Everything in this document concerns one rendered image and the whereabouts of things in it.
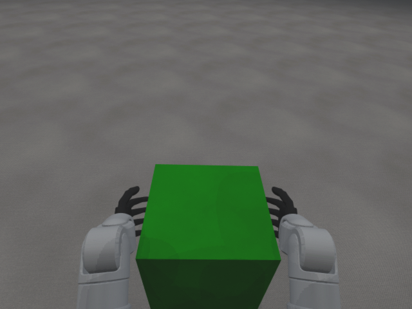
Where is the robot right hand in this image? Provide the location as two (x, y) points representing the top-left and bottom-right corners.
(266, 187), (297, 239)

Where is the robot left hand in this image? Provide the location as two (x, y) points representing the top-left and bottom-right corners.
(115, 186), (148, 237)

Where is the right robot forearm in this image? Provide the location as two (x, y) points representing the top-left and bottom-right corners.
(279, 214), (341, 309)

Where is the left robot forearm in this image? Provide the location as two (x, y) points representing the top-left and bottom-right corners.
(76, 213), (136, 309)

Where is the carton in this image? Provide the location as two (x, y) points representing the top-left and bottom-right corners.
(136, 164), (281, 309)

